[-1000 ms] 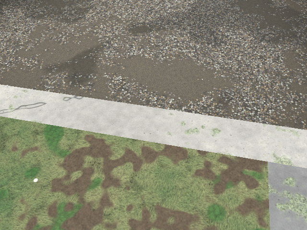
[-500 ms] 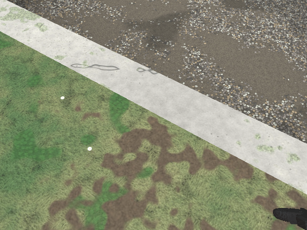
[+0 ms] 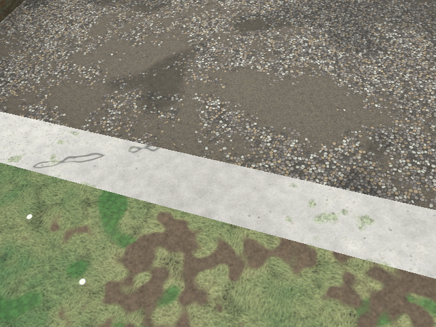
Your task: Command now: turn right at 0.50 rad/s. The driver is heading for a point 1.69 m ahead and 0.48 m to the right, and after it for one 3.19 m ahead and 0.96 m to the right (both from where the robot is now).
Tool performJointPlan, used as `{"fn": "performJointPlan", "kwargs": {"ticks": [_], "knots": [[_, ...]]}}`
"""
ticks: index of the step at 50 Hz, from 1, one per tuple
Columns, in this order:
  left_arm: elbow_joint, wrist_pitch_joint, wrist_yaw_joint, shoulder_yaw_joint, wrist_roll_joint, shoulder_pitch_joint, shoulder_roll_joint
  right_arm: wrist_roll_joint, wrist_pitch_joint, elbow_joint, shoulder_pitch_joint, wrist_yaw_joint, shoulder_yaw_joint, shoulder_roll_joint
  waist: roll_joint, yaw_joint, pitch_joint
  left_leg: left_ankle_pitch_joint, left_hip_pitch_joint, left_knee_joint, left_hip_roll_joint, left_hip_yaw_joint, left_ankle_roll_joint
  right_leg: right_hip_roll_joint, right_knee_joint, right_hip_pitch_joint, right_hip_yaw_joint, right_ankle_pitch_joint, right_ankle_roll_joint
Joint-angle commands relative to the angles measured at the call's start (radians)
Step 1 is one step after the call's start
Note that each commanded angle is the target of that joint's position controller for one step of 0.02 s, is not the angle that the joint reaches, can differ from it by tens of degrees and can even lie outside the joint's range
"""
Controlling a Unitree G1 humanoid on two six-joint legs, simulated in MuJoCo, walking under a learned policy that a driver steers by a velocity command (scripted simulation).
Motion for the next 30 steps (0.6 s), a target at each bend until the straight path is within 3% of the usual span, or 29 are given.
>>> {"fn": "performJointPlan", "kwargs": {"ticks": [1,5,10,12,14,15,16,17,18,19,20,21,24,28,30], "knots": [[-0.093,-0.007,0.016,0.046,-0.011,-0.038,0.167,0.008,-0.016,-0.068,-0.023,-0.003,-0.012,-0.050,-0.133,-0.028,-0.155,0.065,-0.097,-0.002,0.013,-0.048,-0.027,-0.217,-0.133,0.237,0.265,0.589,-0.170],[-0.110,0.011,0.029,0.061,-0.015,-0.021,0.191,0.012,-0.025,-0.074,-0.060,0.004,-0.002,-0.039,-0.162,-0.002,-0.151,0.095,-0.041,-0.211,0.003,-0.059,-0.044,-0.199,-0.125,0.244,0.301,0.480,-0.170],[-0.144,0.028,0.019,0.069,-0.014,-0.059,0.201,0.021,-0.041,-0.068,-0.039,0.023,-0.007,-0.065,-0.204,0.000,-0.136,0.080,0.093,-0.376,-0.020,-0.063,-0.033,-0.183,-0.119,0.163,0.395,0.412,-0.174],[-0.156,0.033,0.016,0.070,-0.020,-0.081,0.199,0.022,-0.051,-0.065,-0.015,0.032,-0.011,-0.073,-0.212,-0.009,-0.139,0.098,0.139,-0.472,-0.024,-0.063,-0.019,-0.172,-0.097,0.166,0.438,0.422,-0.163],[-0.172,0.040,0.020,0.067,-0.035,-0.122,0.188,0.019,-0.062,-0.045,0.051,0.041,-0.018,-0.079,-0.197,-0.053,-0.142,0.271,0.273,-0.694,-0.017,-0.043,0.009,-0.124,-0.053,0.121,0.438,0.344,-0.112],[-0.178,0.040,0.023,0.060,-0.030,-0.107,0.160,0.010,-0.063,-0.038,0.083,0.039,-0.031,-0.117,-0.148,-0.050,-0.158,0.358,0.392,-0.732,0.075,-0.098,0.043,-0.079,0.004,0.034,0.406,0.185,-0.065],[-0.174,0.039,0.019,0.042,-0.009,-0.046,0.095,-0.007,-0.055,-0.053,0.084,0.031,-0.041,-0.180,0.091,-0.006,-0.174,0.529,0.500,-0.749,0.294,-0.300,0.132,0.047,0.234,-0.113,0.248,-0.179,-0.004],[-0.204,0.027,0.017,0.060,-0.015,-0.040,0.148,-0.039,-0.053,-0.050,0.076,0.036,-0.044,-0.209,0.259,0.008,-0.122,0.665,0.444,-0.764,0.447,-0.507,0.310,0.124,0.421,-0.293,0.132,-0.431,0.049],[-0.184,0.022,0.016,0.081,-0.010,-0.029,0.219,-0.031,-0.058,-0.073,0.039,0.033,-0.032,-0.160,0.171,0.002,-0.106,0.619,0.417,-0.771,0.454,-0.470,0.351,0.050,0.596,-0.312,0.139,-0.379,0.082],[-0.161,0.026,0.013,0.094,-0.018,-0.027,0.240,-0.021,-0.057,-0.082,-0.009,0.028,-0.018,-0.108,0.120,0.013,-0.084,0.561,0.392,-0.759,0.378,-0.352,0.301,0.035,0.655,-0.310,0.129,-0.303,0.097],[-0.142,0.037,0.015,0.093,-0.018,-0.015,0.215,-0.009,-0.053,-0.090,-0.035,0.022,-0.012,-0.090,0.098,0.019,-0.071,0.505,0.391,-0.751,0.313,-0.265,0.256,0.026,0.685,-0.317,0.114,-0.247,0.114],[-0.145,0.045,0.013,0.086,-0.017,-0.021,0.192,0.003,-0.050,-0.090,-0.038,0.016,-0.008,-0.083,0.106,0.005,-0.056,0.530,0.396,-0.749,0.294,-0.219,0.252,0.022,0.712,-0.341,0.104,-0.199,0.132],[-0.185,0.045,0.003,0.062,-0.029,-0.088,0.130,-0.007,-0.035,-0.074,0.031,-0.002,-0.010,-0.104,0.126,-0.041,-0.064,0.595,0.451,-0.757,0.273,-0.123,0.265,0.000,0.615,-0.353,0.030,-0.141,0.155],[-0.220,0.043,-0.012,0.041,-0.019,-0.133,0.099,-0.004,-0.022,-0.070,0.056,0.001,-0.026,-0.156,0.145,-0.073,-0.103,0.630,0.492,-0.746,0.316,-0.069,0.276,-0.046,0.407,-0.261,-0.019,-0.152,0.150],[-0.223,0.044,-0.020,0.035,-0.022,-0.128,0.097,0.008,-0.021,-0.068,0.072,0.013,-0.034,-0.179,0.148,-0.084,-0.113,0.423,0.433,-0.781,0.319,-0.053,0.268,-0.044,0.307,-0.162,-0.060,-0.153,0.126]]}}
